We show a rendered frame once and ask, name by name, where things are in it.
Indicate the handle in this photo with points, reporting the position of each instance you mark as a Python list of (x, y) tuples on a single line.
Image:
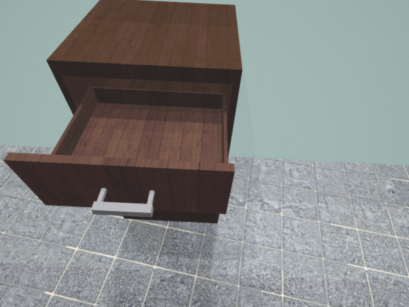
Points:
[(122, 209)]

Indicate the cabinet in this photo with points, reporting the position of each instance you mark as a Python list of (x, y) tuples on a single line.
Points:
[(157, 45)]

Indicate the drawer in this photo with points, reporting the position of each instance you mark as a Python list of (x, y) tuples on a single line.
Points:
[(132, 141)]

